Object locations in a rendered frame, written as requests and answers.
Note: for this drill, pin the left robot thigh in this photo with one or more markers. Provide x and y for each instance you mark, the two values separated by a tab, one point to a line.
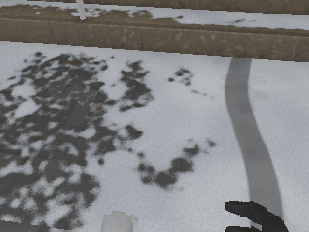
119	222

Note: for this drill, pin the right robot hand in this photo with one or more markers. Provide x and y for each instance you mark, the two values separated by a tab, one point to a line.
258	214

